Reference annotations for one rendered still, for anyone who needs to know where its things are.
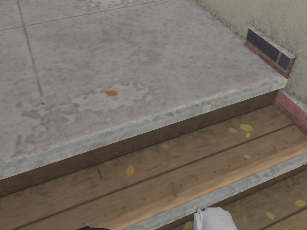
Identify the robot right thigh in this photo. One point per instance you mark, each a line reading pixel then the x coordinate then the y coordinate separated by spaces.
pixel 213 218

